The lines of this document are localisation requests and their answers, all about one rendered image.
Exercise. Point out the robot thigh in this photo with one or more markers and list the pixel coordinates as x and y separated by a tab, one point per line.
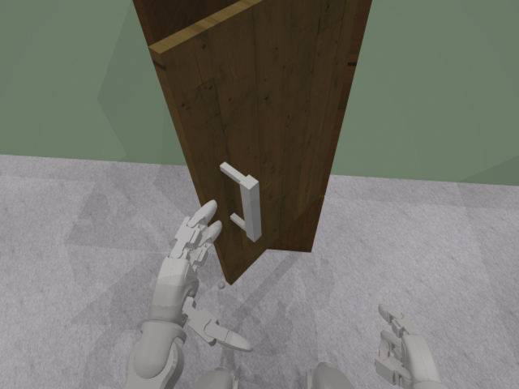
216	379
323	377

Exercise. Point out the robot left hand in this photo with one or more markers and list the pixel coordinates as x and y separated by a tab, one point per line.
178	276

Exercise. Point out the robot left forearm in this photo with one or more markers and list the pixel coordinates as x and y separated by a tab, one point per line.
156	361

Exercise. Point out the handle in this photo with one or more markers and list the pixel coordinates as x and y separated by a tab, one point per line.
250	193

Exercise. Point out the cupboard door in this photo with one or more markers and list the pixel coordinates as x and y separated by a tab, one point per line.
257	85

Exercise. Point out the left robot thigh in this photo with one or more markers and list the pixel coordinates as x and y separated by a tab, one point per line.
216	379

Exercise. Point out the right robot thigh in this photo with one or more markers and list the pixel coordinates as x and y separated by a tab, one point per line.
323	377

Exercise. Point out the robot right hand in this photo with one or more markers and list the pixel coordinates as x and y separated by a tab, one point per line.
413	361

